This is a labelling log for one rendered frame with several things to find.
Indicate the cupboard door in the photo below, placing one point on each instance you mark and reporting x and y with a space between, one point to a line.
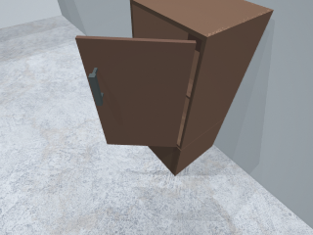
145 83

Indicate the handle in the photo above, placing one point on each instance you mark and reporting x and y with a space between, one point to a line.
98 95

